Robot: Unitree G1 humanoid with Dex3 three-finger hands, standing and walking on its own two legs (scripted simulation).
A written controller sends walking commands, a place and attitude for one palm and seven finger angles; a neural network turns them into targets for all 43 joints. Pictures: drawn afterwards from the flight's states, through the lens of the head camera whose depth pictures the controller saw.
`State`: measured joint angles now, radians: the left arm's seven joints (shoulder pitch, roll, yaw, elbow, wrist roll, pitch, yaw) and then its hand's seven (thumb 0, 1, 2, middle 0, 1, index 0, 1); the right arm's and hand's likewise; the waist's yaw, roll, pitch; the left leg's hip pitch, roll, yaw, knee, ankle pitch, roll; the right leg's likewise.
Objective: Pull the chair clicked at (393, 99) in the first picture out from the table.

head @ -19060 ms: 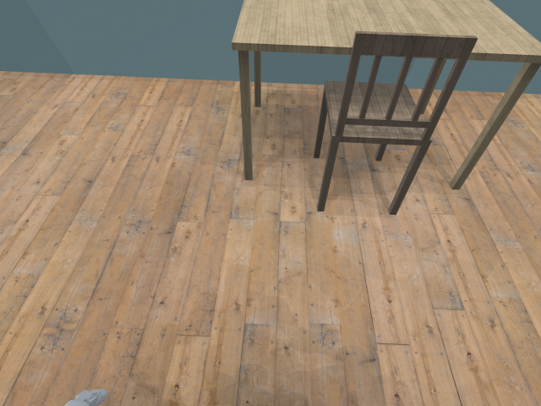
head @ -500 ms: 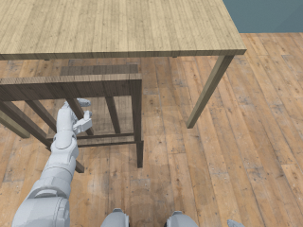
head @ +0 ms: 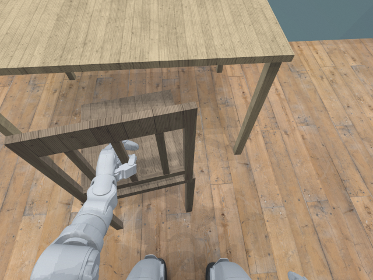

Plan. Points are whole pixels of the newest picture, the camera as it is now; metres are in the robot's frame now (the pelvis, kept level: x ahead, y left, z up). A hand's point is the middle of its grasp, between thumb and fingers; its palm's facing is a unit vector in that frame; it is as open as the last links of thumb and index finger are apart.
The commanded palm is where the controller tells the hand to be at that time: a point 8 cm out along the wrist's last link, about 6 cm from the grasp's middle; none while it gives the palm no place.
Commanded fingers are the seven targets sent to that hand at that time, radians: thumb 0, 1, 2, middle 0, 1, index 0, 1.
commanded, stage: step backward, pulling the chair out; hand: left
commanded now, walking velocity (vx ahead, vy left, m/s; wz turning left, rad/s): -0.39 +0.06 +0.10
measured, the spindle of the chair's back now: (126, 162) +0.40 +0.16 -0.08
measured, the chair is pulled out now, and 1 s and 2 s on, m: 0.15 0.23 0.37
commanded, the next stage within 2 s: none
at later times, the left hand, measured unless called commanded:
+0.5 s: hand (130, 185) +0.32 +0.14 -0.05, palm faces +0.08 -0.98 -0.18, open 5.2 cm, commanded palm +0.33 +0.19 -0.05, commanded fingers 0.00 0.90 0.90 -0.50 -1.45 -0.50 -1.45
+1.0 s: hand (125, 196) +0.30 +0.14 -0.05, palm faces +0.05 -0.98 -0.17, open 5.2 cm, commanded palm +0.30 +0.19 -0.04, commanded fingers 0.00 0.90 0.90 -0.50 -1.45 -0.50 -1.45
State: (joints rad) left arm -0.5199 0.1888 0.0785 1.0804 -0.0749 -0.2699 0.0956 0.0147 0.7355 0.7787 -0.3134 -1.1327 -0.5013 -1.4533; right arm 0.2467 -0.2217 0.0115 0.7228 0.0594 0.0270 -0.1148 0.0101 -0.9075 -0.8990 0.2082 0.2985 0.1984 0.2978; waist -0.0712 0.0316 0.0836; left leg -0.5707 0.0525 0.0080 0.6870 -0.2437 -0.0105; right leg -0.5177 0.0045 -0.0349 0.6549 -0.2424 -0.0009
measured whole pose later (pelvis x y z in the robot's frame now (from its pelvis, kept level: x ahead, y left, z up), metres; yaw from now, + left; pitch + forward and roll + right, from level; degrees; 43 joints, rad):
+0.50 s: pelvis -0.03 -0.01 +0.00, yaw +2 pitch +2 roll +0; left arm -0.49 0.16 0.03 1.08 -0.07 -0.25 0.12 0.03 0.69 0.82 -0.33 -1.16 -0.50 -1.45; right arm 0.21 -0.23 0.02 0.78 0.04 -0.05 -0.12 0.01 -0.91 -0.90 0.21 0.30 0.20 0.30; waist -0.05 0.01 0.11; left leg -0.51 0.00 -0.02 0.78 -0.40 -0.02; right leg -0.48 -0.03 -0.05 0.65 -0.21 -0.01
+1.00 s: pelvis -0.07 +0.00 +0.00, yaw +3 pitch +2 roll -1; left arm -0.58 0.18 0.01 1.10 -0.06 -0.20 0.10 0.04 0.70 0.81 -0.30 -1.20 -0.50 -1.45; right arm 0.20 -0.27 0.01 0.78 0.05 -0.05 -0.13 0.01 -0.91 -0.90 0.21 0.30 0.20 0.30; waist -0.07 0.00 0.14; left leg -0.49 0.02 -0.01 0.65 -0.16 -0.01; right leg -0.51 -0.04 -0.05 0.65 -0.22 0.01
